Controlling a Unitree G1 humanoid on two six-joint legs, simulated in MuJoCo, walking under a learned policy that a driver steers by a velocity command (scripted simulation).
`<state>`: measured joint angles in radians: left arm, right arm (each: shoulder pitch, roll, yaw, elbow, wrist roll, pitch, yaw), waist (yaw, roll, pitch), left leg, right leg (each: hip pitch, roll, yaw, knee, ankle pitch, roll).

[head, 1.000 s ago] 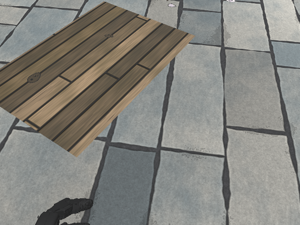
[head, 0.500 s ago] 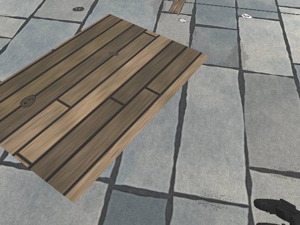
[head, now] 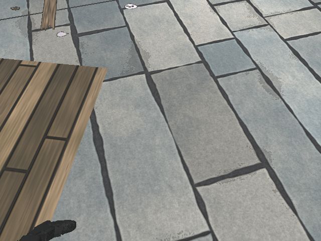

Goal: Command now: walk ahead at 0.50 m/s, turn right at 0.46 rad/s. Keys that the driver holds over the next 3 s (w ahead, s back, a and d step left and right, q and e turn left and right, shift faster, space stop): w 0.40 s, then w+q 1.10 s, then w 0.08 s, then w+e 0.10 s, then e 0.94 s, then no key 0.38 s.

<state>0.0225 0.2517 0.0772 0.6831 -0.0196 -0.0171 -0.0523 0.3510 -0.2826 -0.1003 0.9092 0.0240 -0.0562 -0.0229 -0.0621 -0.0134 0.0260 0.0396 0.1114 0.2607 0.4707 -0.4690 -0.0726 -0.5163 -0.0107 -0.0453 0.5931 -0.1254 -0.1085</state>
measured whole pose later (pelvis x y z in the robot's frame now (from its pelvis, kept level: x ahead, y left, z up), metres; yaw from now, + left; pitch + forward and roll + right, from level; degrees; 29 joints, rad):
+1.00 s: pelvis +0.57 -0.01 +0.02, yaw +12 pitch +2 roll +1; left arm -0.01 0.27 0.04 0.73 -0.01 -0.12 -0.01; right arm 0.38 -0.28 -0.07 0.83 0.02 -0.04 -0.02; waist -0.10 -0.03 0.01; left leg -0.08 -0.11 -0.21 0.42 -0.37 0.06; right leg -0.48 0.00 0.10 0.44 -0.01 0.03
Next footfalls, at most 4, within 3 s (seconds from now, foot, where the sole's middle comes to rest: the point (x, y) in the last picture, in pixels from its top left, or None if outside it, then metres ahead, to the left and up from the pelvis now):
0.54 left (141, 231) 0.50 0.09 -0.75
1.02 right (181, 167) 0.78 -0.10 -0.75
1.54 left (104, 143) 0.94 0.26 -0.75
2.04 right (117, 98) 1.23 0.20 -0.75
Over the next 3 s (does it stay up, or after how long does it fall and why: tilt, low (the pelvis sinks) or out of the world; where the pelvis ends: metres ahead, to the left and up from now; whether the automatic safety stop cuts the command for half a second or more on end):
stays up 1.10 0.26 0.02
